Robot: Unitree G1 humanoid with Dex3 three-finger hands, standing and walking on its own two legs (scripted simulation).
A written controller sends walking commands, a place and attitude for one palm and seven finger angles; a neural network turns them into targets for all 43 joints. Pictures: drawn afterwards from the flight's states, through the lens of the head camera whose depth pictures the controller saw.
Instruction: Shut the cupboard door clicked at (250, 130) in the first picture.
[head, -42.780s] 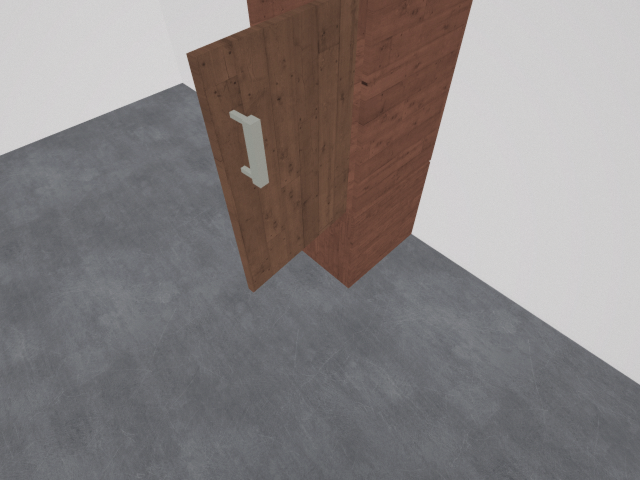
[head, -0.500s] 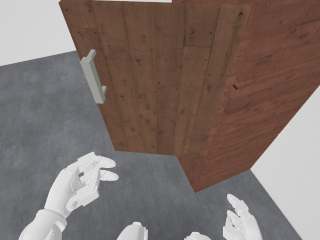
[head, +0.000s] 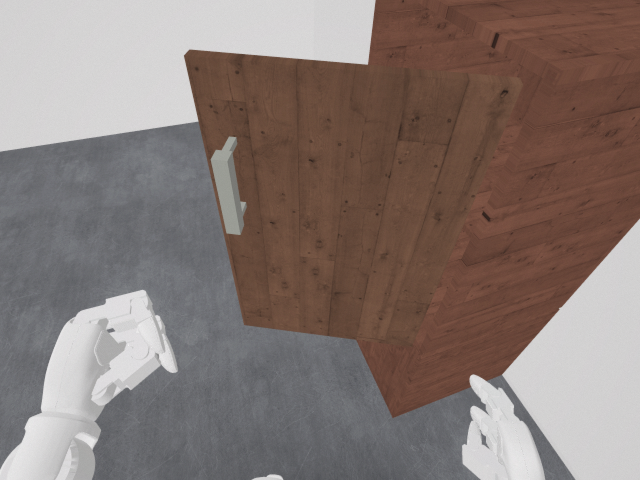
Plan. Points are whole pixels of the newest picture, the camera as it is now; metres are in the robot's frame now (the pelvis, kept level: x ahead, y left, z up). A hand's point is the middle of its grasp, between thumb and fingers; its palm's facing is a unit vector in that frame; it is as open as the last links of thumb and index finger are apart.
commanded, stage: raise the hand and make a fist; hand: left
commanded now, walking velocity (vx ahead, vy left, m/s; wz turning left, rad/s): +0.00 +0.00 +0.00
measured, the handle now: (233, 186) +0.46 +0.17 +0.13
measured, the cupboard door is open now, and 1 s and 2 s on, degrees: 62 62 62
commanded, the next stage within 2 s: bring the fist close to the handle in 0.68 s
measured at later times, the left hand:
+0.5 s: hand (187, 342) +0.23 +0.16 +0.11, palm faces -0.09 -1.00 -0.03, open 3.1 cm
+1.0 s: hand (184, 309) +0.25 +0.17 +0.14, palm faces +0.00 -1.00 -0.06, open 3.1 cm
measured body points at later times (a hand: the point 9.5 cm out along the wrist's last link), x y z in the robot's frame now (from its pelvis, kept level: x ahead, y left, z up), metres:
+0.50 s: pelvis +0.01 -0.02 +0.02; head +0.01 -0.03 +0.47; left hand +0.23 +0.22 +0.12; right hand +0.18 -0.25 -0.05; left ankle +0.04 +0.09 -0.69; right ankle +0.00 -0.13 -0.69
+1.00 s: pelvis +0.00 -0.03 +0.02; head +0.00 -0.04 +0.47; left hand +0.25 +0.22 +0.15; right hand +0.18 -0.26 -0.05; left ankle +0.04 +0.09 -0.69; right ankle +0.00 -0.13 -0.69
